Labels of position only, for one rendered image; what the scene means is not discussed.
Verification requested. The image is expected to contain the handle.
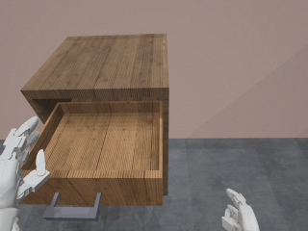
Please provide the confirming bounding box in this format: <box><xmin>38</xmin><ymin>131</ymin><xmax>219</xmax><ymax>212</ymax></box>
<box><xmin>42</xmin><ymin>192</ymin><xmax>102</xmax><ymax>221</ymax></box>

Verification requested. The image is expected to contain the cabinet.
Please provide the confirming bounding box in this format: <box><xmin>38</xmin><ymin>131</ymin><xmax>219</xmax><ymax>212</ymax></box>
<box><xmin>20</xmin><ymin>33</ymin><xmax>169</xmax><ymax>195</ymax></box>

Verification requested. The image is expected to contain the drawer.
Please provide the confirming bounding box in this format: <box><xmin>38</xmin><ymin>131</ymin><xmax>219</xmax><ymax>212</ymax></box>
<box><xmin>18</xmin><ymin>100</ymin><xmax>164</xmax><ymax>206</ymax></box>

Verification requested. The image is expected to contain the left robot forearm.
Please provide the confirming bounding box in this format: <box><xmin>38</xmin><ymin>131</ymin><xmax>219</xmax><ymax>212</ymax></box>
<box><xmin>0</xmin><ymin>207</ymin><xmax>21</xmax><ymax>231</ymax></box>

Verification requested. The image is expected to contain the left robot hand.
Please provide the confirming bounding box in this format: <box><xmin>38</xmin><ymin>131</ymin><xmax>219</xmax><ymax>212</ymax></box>
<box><xmin>0</xmin><ymin>116</ymin><xmax>50</xmax><ymax>209</ymax></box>

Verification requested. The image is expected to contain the right robot hand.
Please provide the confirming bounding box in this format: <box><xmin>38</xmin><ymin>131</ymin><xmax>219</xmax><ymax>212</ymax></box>
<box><xmin>221</xmin><ymin>188</ymin><xmax>260</xmax><ymax>231</ymax></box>

